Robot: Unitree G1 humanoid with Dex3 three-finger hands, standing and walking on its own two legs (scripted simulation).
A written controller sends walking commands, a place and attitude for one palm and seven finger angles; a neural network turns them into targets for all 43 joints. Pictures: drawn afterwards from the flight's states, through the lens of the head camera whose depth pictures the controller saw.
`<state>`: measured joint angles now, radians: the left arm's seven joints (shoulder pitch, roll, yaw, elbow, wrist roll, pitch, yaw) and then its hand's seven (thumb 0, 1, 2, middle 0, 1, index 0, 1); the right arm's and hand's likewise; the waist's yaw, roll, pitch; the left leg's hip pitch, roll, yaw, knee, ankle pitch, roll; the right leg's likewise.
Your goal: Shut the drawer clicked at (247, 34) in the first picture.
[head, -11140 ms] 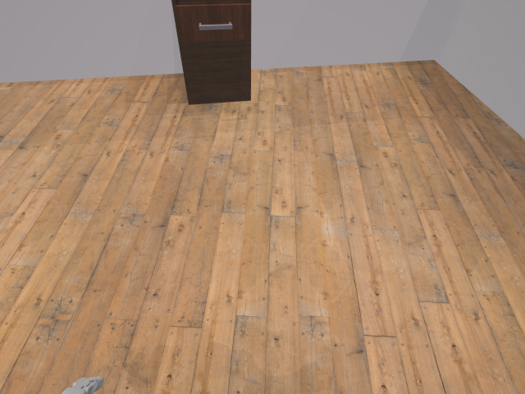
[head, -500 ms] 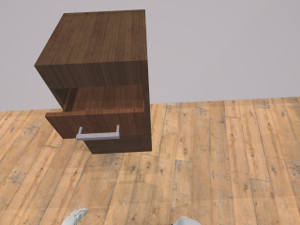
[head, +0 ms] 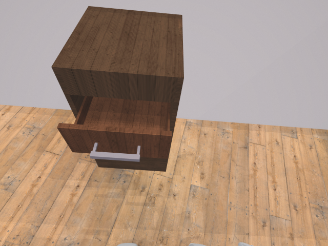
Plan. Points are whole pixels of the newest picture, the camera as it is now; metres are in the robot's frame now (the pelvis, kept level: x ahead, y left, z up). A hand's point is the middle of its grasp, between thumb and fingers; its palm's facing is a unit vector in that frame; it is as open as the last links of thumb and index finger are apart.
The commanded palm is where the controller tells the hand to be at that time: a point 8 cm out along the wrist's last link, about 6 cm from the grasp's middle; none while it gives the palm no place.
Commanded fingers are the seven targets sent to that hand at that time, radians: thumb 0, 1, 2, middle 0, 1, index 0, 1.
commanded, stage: come to a stop and stand still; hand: left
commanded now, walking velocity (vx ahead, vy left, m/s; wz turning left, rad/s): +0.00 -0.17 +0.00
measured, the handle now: (116, 151) +0.42 +0.21 -0.19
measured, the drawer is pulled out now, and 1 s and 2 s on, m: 0.15 0.15 0.15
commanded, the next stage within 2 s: look again from close up in 1.36 s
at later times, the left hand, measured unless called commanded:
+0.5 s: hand out of the picture -0.01 +0.12 -0.16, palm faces +0.00 -0.97 -0.23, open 7.3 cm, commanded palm none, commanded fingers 0.00 0.90 0.90 -0.20 -0.30 -0.20 -0.30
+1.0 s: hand out of the picture -0.02 +0.07 -0.17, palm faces +0.06 -0.99 -0.16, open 7.4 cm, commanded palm none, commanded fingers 0.00 0.90 0.90 -0.20 -0.30 -0.20 -0.30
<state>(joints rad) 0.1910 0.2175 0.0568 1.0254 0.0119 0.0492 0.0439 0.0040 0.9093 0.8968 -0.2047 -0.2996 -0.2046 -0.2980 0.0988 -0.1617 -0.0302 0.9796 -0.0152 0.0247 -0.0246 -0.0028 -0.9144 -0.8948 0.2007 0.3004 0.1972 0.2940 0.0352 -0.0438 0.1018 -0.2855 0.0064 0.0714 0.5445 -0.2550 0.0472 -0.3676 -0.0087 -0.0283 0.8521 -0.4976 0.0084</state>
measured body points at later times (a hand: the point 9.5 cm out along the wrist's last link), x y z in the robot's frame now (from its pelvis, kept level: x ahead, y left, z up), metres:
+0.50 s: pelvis -0.04 -0.06 +0.01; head -0.04 -0.08 +0.46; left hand -0.01 +0.17 -0.14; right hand -0.07 -0.29 -0.16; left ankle +0.02 +0.09 -0.73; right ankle -0.08 -0.15 -0.73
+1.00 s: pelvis +0.01 -0.08 +0.00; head +0.03 -0.08 +0.45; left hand -0.02 +0.12 -0.16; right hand -0.01 -0.29 -0.16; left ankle +0.02 +0.09 -0.73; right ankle -0.08 -0.15 -0.73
